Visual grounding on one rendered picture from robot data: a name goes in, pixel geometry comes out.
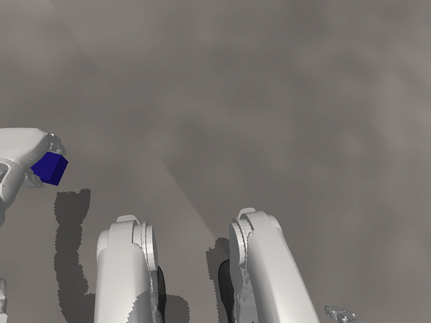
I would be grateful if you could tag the right robot foot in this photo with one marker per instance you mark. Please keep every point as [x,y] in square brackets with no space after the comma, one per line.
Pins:
[226,289]

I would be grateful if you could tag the left robot hand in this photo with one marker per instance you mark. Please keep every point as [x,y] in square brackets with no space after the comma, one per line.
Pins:
[25,147]

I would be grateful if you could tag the small box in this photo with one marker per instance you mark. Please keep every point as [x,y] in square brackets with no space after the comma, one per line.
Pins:
[50,168]

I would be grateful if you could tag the left robot arm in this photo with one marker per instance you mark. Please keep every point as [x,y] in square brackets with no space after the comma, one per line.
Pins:
[12,177]

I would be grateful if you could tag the right robot hand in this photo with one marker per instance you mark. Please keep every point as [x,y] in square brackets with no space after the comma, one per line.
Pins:
[341,315]

